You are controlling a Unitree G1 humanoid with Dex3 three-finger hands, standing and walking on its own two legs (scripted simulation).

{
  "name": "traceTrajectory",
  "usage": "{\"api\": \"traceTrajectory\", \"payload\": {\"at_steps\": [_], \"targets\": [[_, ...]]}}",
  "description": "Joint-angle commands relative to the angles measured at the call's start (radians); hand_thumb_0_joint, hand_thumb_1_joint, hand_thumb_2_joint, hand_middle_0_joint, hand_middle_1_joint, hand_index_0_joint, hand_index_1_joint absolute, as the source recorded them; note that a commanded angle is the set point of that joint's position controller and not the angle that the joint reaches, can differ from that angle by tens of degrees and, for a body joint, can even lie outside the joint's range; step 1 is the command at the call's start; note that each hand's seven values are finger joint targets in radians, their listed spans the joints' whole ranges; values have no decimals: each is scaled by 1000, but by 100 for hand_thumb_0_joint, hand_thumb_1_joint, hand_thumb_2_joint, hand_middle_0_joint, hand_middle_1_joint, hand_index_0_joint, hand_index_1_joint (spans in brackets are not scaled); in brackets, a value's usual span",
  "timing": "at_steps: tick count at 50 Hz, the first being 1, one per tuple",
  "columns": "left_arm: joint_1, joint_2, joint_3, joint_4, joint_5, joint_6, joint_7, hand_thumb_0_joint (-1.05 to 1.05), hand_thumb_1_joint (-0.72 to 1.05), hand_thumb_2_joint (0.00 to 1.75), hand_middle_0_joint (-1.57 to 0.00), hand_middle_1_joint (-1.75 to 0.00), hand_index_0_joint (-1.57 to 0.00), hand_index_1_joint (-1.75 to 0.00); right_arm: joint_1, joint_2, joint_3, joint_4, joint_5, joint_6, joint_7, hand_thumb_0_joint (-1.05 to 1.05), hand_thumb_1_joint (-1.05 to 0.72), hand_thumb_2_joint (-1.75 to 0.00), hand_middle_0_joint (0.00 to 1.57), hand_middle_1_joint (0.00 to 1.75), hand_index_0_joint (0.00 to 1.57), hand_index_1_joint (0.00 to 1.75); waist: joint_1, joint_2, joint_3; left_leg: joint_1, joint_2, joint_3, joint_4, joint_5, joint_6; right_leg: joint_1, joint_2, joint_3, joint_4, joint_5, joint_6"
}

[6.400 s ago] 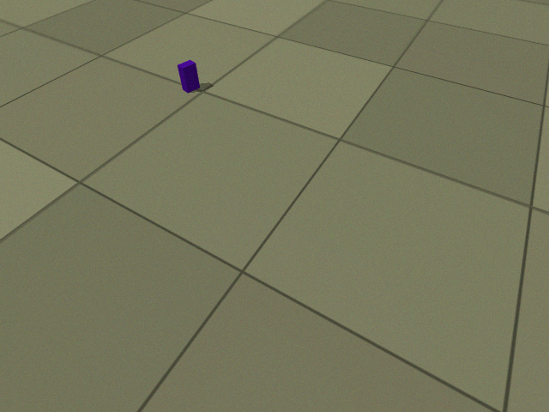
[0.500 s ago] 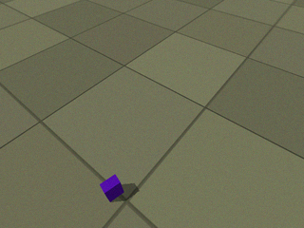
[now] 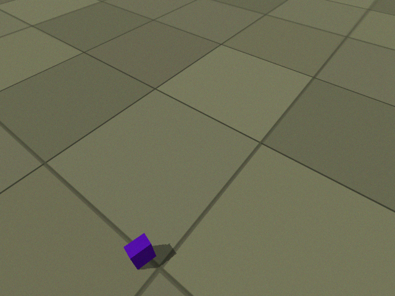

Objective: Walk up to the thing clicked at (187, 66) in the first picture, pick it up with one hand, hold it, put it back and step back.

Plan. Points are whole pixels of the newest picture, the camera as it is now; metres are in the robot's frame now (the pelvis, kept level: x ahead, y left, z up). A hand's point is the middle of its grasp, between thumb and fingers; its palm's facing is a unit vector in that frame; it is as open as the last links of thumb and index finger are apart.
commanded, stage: walk up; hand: left
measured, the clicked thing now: (140, 251) +0.42 +0.27 -0.69
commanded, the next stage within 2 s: none
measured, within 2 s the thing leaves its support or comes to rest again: neither
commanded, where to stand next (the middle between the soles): +0.06 +0.00 m, yaw +1 degrees
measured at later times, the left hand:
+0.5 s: hand out of the picture +0.07 +0.26 -0.16, palm faces -0.02 -0.94 -0.33, open 7.4 cm
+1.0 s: hand out of the picture +0.06 +0.31 -0.17, palm faces +0.00 -0.93 -0.37, open 7.4 cm
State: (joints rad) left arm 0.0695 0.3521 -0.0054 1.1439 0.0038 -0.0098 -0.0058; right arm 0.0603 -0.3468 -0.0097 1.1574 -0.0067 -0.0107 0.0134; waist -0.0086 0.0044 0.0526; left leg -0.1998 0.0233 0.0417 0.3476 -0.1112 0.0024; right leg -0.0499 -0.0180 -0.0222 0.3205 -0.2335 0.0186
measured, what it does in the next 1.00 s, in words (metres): shifts its weight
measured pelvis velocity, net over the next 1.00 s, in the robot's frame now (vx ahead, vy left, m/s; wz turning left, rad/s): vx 0.06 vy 0.03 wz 0.01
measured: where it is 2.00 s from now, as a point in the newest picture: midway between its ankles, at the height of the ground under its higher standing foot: outside the picture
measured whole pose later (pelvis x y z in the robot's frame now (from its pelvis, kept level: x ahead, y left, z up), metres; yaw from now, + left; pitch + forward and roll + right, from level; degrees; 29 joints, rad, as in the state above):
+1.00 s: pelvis +0.06 +0.03 -0.02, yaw +1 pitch -2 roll +0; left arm 0.29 0.41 0.05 1.04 0.03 -0.01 -0.01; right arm 0.19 -0.38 -0.07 1.03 -0.03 -0.02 0.05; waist 0.03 -0.03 0.08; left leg -0.25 0.00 0.04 0.56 -0.24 0.03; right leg -0.04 -0.07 -0.02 0.53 -0.40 0.03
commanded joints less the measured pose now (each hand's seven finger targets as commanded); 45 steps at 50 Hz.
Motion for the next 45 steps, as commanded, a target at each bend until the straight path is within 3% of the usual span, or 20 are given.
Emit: {"api": "traceTrajectory", "payload": {"at_steps": [1, 5, 12, 16, 28, 34, 35, 36, 37, 39, 40, 41, 42, 43, 44, 45], "targets": [[-30, 214, 45, -45, 1, -23, 16, 0, 90, 90, -20, -30, -20, -30, -51, -213, -35, -50, 2, -19, -12, 0, -90, -90, 20, 30, 20, 30, 1, -5, -100, 127, 114, -109, -36, 142, 21, -71, -113, 74, -68, 155, -29], [-41, 216, 47, -49, 5, -24, 16, 0, 90, 90, -20, -30, -20, -30, -45, -212, -37, -49, 0, -16, -12, 0, -90, -90, 20, 30, 20, 30, -5, -14, -111, 129, 109, -102, -39, 125, 18, -56, -116, 75, -73, 164, -30], [-28, 211, 45, -45, 7, -21, 15, 0, 90, 90, -20, -30, -20, -30, -55, -208, -34, -53, -1, -14, -11, 0, -90, -90, 20, 30, 20, 30, -2, 1, -81, 99, 107, -122, -73, 29, 15, -69, -106, 69, -83, 91, -28], [-13, 212, 47, -45, 6, -22, 15, 0, 90, 90, -20, -30, -20, -30, -47, -207, -34, -54, 0, -16, -11, 0, -90, -90, 20, 30, 20, 30, 2, 7, -102, 132, 109, -113, -57, 99, 17, -65, -110, 70, -75, 131, -27], [-5, 209, 50, -53, 8, -18, 15, 0, 90, 90, -20, -30, -20, -30, -42, -209, -36, -59, -2, -15, -12, 0, -90, -90, 20, 30, 20, 30, 1, 21, -83, 93, 105, -130, -83, 27, 14, -53, -106, 63, -81, 92, -29], [-1, 207, 50, -57, 8, -19, 16, 0, 90, 90, -20, -30, -20, -30, -34, -205, -37, -61, -2, -15, -14, 0, -90, -90, 20, 30, 20, 30, -1, 5, -96, 110, 103, -120, -59, 104, 18, -47, -109, 60, -84, 132, -26], [77, 257, 72, -84, 20, -27, 6, 0, 90, 90, -20, -30, -20, -30, 37, -268, -75, -94, -15, -14, 3, 0, -90, -90, 20, 30, 20, 30, 2, 20, -150, 124, 49, -88, -3, -314, 62, -33, -69, 47, -29, -218, -68], [92, 263, 77, -86, 31, -29, 2, 0, 90, 90, -20, -30, -20, -30, 51, -270, -83, -96, -23, -10, 10, 0, -90, -90, 20, 30, 20, 30, 5, 23, -92, 44, 56, -115, -3, -486, 68, -77, -90, 92, -14, -366, -90], [101, 270, 84, -92, 33, -28, -1, 0, 90, 90, -20, -30, -20, -30, 39, -270, -84, -111, -26, -4, 15, 0, -90, -90, 20, 30, 20, 30, 17, 26, -8, -55, 50, -127, -10, -563, 59, -118, -95, 110, -14, -461, -101], [123, 271, 94, -116, 35, -30, -4, 0, 90, 90, -20, -30, -20, -30, -17, -238, -82, -154, -30, 0, 27, 0, -90, -90, 20, 30, 20, 30, 41, -18, 116, -222, 32, -105, 33, -480, 41, -115, -130, 165, -68, -491, -122], [161, 284, 100, -118, 36, -36, 1, 0, 90, 90, -20, -30, -20, -30, -42, -213, -79, -179, -31, -5, 30, 0, -90, -90, 20, 30, 20, 30, 63, -100, 125, -271, 14, -63, 138, -324, 32, -43, -189, 239, -129, -444, -153], [183, 301, 111, -122, 36, -45, 6, 0, 90, 90, -20, -30, -20, -30, -62, -195, -78, -198, -35, -9, 35, 0, -90, -90, 20, 30, 20, 30, 81, -174, 130, -353, 5, -33, 268, -231, 16, 46, -266, 320, -187, -302, -189], [210, 311, 118, -136, 41, -52, 10, 0, 90, 90, -20, -30, -20, -30, -68, -197, -81, -218, -39, -13, 36, 0, -90, -90, 20, 30, 20, 30, 89, -161, 123, -409, 18, -63, 331, -251, 15, 131, -300, 336, -149, -15, -215], [202, 315, 122, -149, 39, -54, 13, 0, 90, 90, -20, -30, -20, -30, -43, -196, -81, -228, -37, -17, 35, 0, -90, -90, 20, 30, 20, 30, 75, -156, 80, -412, 36, -78, 337, -281, 19, 190, -310, 315, -101, 164, -230], [193, 303, 122, -169, 34, -53, 12, 0, 90, 90, -20, -30, -20, -30, -27, -204, -82, -238, -33, -20, 37, 0, -90, -90, 20, 30, 20, 30, 67, -135, 31, -367, 35, -72, 321, -313, 22, 199, -293, 276, -73, 215, -227], [158, 311, 123, -190, 34, -52, 9, 0, 90, 90, -20, -30, -20, -30, 3, -200, -83, -243, -28, -23, 38, 0, -90, -90, 20, 30, 20, 30, 45, -162, 20, -298, 44, -72, 281, -331, 24, 140, -292, 235, -59, 202, -225]]}}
